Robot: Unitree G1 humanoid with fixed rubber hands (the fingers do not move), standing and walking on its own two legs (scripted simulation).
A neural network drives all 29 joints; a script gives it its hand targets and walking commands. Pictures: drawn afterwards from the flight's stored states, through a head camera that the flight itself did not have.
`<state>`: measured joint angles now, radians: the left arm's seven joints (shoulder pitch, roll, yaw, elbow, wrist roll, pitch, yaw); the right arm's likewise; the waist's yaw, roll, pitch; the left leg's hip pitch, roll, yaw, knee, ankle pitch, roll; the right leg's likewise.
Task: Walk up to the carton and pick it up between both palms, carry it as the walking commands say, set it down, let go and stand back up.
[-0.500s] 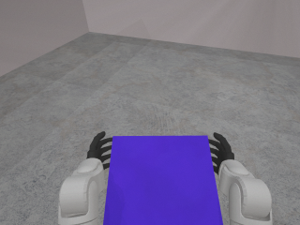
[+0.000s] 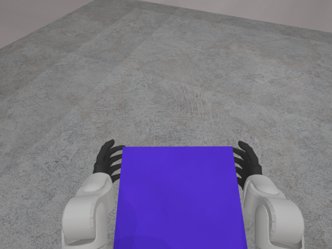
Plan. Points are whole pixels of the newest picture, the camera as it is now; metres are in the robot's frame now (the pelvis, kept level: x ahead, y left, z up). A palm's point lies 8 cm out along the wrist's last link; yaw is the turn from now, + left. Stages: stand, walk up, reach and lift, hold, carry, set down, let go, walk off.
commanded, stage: carry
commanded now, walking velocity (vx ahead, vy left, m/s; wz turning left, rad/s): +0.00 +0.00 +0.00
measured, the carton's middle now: (176, 206) +0.23 +0.00 +0.01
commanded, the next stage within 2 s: none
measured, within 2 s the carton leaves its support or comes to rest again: neither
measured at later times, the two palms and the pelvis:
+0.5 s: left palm (51, 221) +0.16 +0.21 +0.12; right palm (237, 233) +0.15 -0.09 +0.12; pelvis -0.09 +0.07 +0.01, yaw -1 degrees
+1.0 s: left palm out of the picture +0.12 +0.24 +0.11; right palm out of the picture +0.11 -0.06 +0.11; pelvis -0.13 +0.09 +0.01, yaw -1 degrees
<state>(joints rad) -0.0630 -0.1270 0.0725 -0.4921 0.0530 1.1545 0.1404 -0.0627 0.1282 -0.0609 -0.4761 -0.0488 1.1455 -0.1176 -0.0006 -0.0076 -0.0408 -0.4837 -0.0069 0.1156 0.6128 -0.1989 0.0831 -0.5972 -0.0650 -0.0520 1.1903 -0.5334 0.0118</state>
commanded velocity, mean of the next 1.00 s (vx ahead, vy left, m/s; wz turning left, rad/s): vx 0.00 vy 0.00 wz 0.00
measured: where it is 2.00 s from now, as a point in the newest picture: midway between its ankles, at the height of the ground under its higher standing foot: outside the picture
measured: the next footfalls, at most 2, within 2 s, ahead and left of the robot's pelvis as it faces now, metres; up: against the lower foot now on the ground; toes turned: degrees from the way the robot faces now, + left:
right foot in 0.18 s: -0.06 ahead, -0.06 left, +0.00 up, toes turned -10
left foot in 0.48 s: -0.06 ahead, +0.22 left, +0.00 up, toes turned +5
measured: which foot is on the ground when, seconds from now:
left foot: down 0.00-0.20, up 0.22-0.46, down 0.48-1.00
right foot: up 0.00-0.16, down 0.18-1.00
